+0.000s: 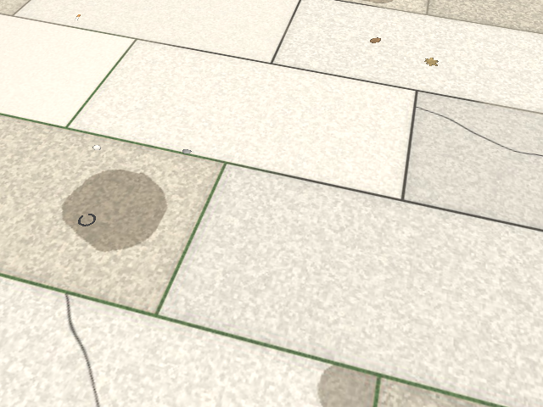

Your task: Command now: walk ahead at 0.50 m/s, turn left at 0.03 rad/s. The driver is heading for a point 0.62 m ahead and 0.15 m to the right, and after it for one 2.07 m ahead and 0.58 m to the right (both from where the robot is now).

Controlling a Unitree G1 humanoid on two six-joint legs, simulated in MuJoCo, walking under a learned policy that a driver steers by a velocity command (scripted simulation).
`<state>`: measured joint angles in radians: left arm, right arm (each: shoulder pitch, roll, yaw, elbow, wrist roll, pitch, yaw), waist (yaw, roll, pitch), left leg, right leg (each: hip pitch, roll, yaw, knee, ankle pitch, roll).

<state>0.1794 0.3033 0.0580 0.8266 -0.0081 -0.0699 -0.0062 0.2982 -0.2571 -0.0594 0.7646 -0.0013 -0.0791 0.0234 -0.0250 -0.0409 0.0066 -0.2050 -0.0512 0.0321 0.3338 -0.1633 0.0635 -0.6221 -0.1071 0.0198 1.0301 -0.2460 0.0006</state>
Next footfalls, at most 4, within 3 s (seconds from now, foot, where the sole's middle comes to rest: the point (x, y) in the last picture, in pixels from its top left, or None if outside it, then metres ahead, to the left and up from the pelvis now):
0.30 right None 0.32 -0.16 -0.78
0.82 left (235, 357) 0.62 0.08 -0.78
1.32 right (335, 357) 0.61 -0.17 -0.78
1.76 left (247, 328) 0.70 0.05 -0.78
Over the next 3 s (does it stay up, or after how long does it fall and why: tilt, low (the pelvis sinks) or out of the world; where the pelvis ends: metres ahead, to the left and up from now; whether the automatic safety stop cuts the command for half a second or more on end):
stays up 0.69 -0.12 0.00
